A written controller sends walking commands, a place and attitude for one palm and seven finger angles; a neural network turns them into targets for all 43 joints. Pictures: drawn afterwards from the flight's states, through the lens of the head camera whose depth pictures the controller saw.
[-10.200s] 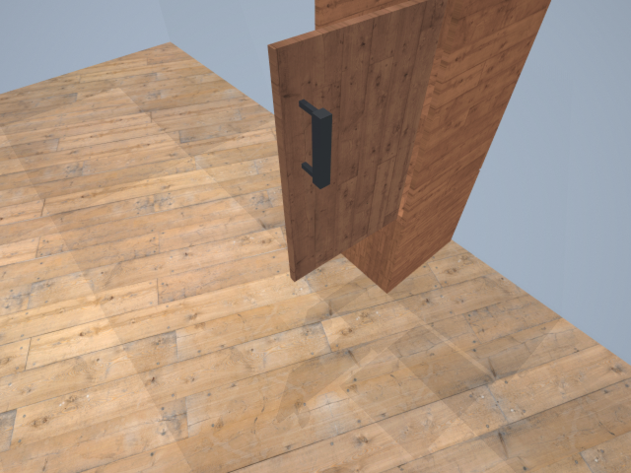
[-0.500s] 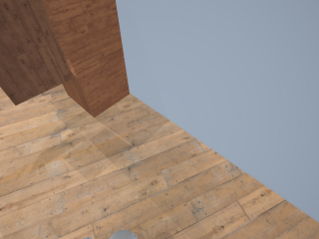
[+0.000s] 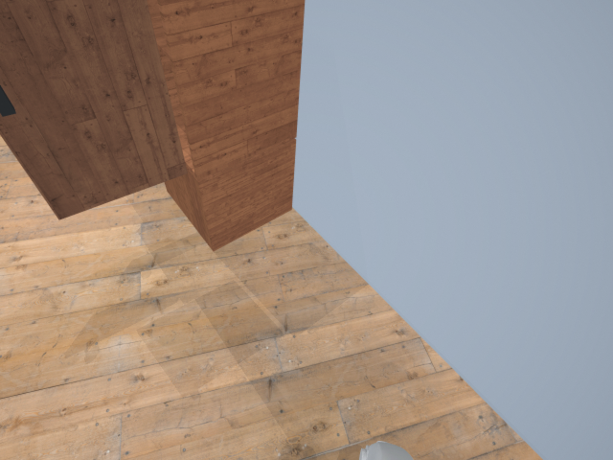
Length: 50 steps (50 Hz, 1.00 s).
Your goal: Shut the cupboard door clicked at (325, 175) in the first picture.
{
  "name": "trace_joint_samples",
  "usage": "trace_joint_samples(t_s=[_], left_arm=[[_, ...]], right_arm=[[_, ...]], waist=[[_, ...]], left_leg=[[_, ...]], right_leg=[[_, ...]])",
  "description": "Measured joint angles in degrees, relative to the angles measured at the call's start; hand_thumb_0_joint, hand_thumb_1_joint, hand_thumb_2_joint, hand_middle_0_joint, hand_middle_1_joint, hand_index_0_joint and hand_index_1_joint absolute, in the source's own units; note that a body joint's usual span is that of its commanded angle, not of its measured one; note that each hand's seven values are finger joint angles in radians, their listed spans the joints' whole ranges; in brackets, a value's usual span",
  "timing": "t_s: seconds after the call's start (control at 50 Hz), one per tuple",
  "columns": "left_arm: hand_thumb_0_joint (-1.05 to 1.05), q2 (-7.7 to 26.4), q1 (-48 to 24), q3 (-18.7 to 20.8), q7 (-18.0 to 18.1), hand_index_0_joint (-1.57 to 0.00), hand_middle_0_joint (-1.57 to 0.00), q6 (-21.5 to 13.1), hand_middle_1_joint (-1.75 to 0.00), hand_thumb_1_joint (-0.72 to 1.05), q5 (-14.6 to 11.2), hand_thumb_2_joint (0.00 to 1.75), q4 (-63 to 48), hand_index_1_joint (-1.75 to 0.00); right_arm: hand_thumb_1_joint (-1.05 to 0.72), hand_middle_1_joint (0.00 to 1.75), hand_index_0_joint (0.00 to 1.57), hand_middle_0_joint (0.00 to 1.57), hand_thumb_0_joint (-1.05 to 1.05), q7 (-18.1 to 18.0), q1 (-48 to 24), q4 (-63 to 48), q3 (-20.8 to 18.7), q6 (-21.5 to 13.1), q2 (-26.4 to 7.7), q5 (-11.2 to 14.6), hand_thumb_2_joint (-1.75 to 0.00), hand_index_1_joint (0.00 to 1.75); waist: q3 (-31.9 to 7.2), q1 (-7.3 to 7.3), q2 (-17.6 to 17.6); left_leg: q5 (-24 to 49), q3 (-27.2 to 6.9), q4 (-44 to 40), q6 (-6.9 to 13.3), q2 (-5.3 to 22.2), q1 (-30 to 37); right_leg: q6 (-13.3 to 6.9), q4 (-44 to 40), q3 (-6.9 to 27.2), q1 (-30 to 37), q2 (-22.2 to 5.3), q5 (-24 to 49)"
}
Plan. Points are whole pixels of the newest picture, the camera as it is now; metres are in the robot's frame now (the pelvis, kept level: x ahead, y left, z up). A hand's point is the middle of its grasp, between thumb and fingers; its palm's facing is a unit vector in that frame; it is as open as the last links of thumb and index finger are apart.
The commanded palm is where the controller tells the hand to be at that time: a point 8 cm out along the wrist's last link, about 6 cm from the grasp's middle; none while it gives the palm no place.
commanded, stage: walk to a spot facing it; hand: left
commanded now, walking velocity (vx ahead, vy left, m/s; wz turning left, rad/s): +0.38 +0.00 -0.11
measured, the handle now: out of the picture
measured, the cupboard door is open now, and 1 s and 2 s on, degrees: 86 86 86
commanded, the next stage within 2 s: turn to face it in 0.20 s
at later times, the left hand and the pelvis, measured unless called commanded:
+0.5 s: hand (266, 331) +0.34 +0.10 -0.17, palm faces -0.02 -0.99 -0.15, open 7.3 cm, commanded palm none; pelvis +0.22 -0.06 -0.01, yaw +2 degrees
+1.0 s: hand (197, 349) +0.30 +0.21 -0.18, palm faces +0.34 -0.91 -0.24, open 7.3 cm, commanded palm none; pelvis +0.30 -0.02 -0.01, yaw +17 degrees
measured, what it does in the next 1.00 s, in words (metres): walks ahead, turning left: right foot, then left foot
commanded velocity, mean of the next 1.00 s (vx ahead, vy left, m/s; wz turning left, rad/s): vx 0.08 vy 0.00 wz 0.41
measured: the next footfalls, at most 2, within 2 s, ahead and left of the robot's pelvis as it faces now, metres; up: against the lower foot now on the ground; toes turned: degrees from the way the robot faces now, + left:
right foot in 0.34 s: +0.29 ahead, -0.15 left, +0.00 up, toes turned -8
left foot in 0.76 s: +0.37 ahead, +0.09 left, +0.00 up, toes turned +17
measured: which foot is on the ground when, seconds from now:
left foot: down 0.00-0.36, up 0.38-0.74, down 0.76-1.00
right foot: up 0.00-0.32, down 0.34-0.76, up 0.78-1.00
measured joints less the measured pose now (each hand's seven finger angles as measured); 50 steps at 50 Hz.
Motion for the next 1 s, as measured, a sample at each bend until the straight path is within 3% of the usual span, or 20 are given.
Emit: trace_joint_samples(t_s=[0.16,0.3,0.34,0.42,0.48,0.56,0.66,0.74,0.76,0.8,0.86,0.92,1.0], left_arm=[[0.01,2.5,-7.64,0.81,-0.38,-0.2,-0.19,0.87,-0.3,0.93,-0.16,0.9,-3.06,-0.3],[0.01,2.76,-13.0,-0.25,-0.61,-0.2,-0.19,0.72,-0.3,0.92,-0.38,0.9,-4.72,-0.3],[0.01,2.64,-13.82,-0.72,-0.6,-0.2,-0.19,-0.56,-0.3,0.92,-0.33,0.9,-5.54,-0.3],[0.0,0.43,-13.98,-1.48,0.54,-0.2,-0.19,-3.26,-0.3,0.91,-0.94,0.9,-6.29,-0.3],[0.0,-1.22,-11.72,-1.9,1.31,-0.2,-0.2,-2.97,-0.3,0.91,-1.16,0.9,-5.6,-0.3],[-0.04,-1.03,-9.96,0.17,2.5,-0.21,-0.2,-3.02,-0.3,0.96,-1.78,0.9,-5.84,-0.3],[-0.04,1.1,-8.66,0.18,2.08,-0.21,-0.2,-1.41,-0.3,0.95,-0.72,0.9,-5.1,-0.3],[-0.02,2.48,-5.86,0.38,1.7,-0.21,-0.2,-0.05,-0.3,0.93,-0.62,0.9,-4.9,-0.3],[-0.02,2.57,-4.74,0.45,1.54,-0.21,-0.2,0.49,-0.3,0.93,-0.84,0.9,-5.09,-0.3],[-0.01,3.8,-4.34,0.58,1.6,-0.2,-0.2,2.26,-0.3,0.92,-0.92,0.9,-5.16,-0.3],[0.0,5.21,-4.98,1.15,1.84,-0.2,-0.2,3.97,-0.3,0.92,-0.64,0.9,-5.44,-0.3],[0.0,5.7,-5.44,1.51,1.54,-0.2,-0.2,3.98,-0.3,0.92,-0.41,0.9,-6.79,-0.3],[0.01,5.79,-5.2,1.44,1.49,-0.2,-0.19,3.76,-0.3,0.91,-0.42,0.9,-8.44,-0.3]], right_arm=[[-0.93,0.3,0.2,0.2,-0.01,0.2,8.88,3.41,0.96,-0.15,0.74,-0.14,-0.9,0.3],[-0.92,0.3,0.2,0.2,0.0,0.04,14.93,6.75,1.8,0.36,1.78,-0.93,-0.9,0.3],[-0.91,0.3,0.2,0.2,0.0,0.07,16.76,8.02,1.94,0.81,2.36,-0.61,-0.9,0.3],[-0.91,0.3,0.2,0.2,0.0,0.06,14.71,9.22,1.46,2.93,2.45,0.68,-0.9,0.3],[-0.91,0.3,0.2,0.2,0.0,0.17,10.95,7.63,1.0,4.48,2.01,0.49,-0.9,0.3],[-0.91,0.3,0.2,0.2,0.0,0.87,6.0,4.09,0.35,5.4,1.57,0.08,-0.9,0.3],[-0.91,0.3,0.2,0.2,0.0,1.89,-0.11,0.11,-0.36,6.12,-0.1,-0.25,-0.9,0.3],[-0.91,0.3,0.19,0.2,0.0,2.45,-3.68,-3.38,-0.41,5.88,-2.24,-0.51,-0.9,0.3],[-0.91,0.3,0.2,0.2,0.0,2.54,-4.1,-4.64,-0.45,5.46,-3.29,-0.71,-0.9,0.3],[-0.91,0.3,0.2,0.2,0.0,2.07,-5.66,-6.18,-0.48,4.81,-3.9,-0.75,-0.9,0.3],[-0.91,0.3,0.2,0.2,0.0,1.36,-5.99,-7.79,-0.18,4.85,-4.3,-0.67,-0.9,0.3],[-0.91,0.3,0.2,0.2,0.0,0.99,-5.59,-7.98,0.11,5.18,-4.57,-0.59,-0.9,0.3],[-0.91,0.3,0.2,0.2,0.0,1.24,-4.65,-7.61,0.36,5.65,-4.13,-0.44,-0.9,0.3]], waist=[[-0.82,-2.76,0.32],[0.88,-6.09,1.43],[1.34,-6.73,1.37],[3.58,-6.85,2.73],[3.34,-6.84,2.73],[1.86,-6.1,1.72],[0.87,-4.4,0.55],[0.51,-2.84,-0.43],[-0.16,-2.7,0.35],[0.17,-2.67,-0.32],[0.28,-2.22,-0.61],[0.59,-1.56,-0.03],[0.67,-1.32,1.15]], left_leg=[[-1.63,0.01,-9.37,-1.37,-0.35,11.32],[-8.92,0.82,-7.37,-4.13,1.16,16.82],[-13.0,0.2,-0.53,-5.07,2.17,15.79],[-16.81,-5.48,34.1,-5.83,3.78,0.43],[-13.94,-6.47,41.11,-6.88,4.97,-8.95],[-9.27,-5.38,35.67,-8.38,6.4,-16.23],[-7.11,-2.58,24.81,-8.8,6.33,-16.24],[-3.24,-1.12,13.44,-7.59,4.62,-10.33],[1.05,-2.03,11.12,-5.0,4.53,-9.45],[-0.89,-2.42,14.55,-1.58,3.27,-11.07],[-2.77,-3.83,13.68,-1.26,1.96,-10.96],[-0.38,-5.63,9.33,-1.73,0.91,-9.39],[1.71,-8.15,5.19,-1.78,0.15,-7.77]], right_leg=[[0.25,-15.0,-0.14,-3.5,0.48,9.32],[-2.75,-27.7,-2.92,3.13,3.9,5.67],[-4.05,-32.4,-3.76,8.12,5.1,7.91],[-4.72,-29.81,-6.04,11.56,5.78,-0.13],[-4.03,-33.72,-7.46,15.36,5.88,0.17],[-4.01,-37.84,-9.92,19.0,5.24,0.16],[-2.63,-37.61,-12.78,21.85,3.69,-2.43],[-0.57,-31.58,-14.13,22.02,1.26,-7.36],[0.17,-27.34,-14.09,20.27,0.84,-9.09],[1.3,-14.35,-8.5,14.58,0.8,-16.78],[2.02,-0.9,-2.09,7.06,2.49,-15.94],[2.4,0.4,0.76,3.67,2.79,-11.06],[2.82,-5.11,2.5,3.34,3.19,-9.18]])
